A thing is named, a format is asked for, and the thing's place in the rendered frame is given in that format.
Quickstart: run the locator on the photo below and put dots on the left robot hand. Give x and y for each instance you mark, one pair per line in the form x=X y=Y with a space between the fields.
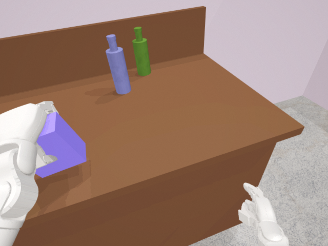
x=27 y=122

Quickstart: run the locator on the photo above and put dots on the left robot forearm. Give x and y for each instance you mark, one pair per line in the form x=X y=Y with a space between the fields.
x=18 y=189

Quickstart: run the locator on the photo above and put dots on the right robot hand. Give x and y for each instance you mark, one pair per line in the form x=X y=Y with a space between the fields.
x=253 y=213

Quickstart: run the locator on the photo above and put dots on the table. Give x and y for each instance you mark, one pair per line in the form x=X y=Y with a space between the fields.
x=166 y=162

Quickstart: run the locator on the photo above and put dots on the sponge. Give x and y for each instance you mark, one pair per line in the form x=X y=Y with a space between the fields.
x=59 y=139

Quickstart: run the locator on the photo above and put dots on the right robot forearm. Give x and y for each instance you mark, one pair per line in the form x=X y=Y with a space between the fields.
x=271 y=234

